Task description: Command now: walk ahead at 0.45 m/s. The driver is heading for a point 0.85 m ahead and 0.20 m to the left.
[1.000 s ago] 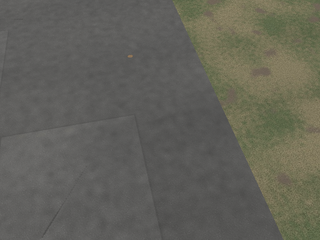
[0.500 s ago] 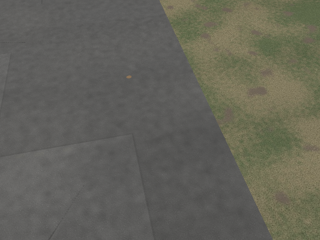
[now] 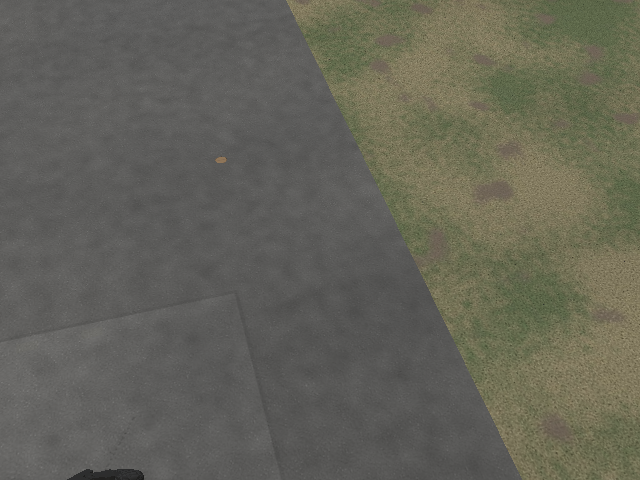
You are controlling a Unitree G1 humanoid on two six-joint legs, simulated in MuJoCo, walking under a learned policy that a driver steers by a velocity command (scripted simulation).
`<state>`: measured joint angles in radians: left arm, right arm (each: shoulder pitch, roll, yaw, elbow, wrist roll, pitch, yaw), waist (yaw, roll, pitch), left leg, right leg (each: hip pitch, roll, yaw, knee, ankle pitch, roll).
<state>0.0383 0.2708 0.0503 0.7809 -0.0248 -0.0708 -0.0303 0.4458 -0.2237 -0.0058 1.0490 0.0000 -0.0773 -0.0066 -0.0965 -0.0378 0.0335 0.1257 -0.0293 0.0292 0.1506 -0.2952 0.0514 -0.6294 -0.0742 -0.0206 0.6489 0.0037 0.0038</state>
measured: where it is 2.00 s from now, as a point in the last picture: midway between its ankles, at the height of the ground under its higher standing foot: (223, 342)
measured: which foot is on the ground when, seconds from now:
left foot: down 0.00-0.16, up 0.18-0.66, down 0.68-1.00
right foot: up 0.00-0.12, down 0.14-0.68, up 0.70-1.00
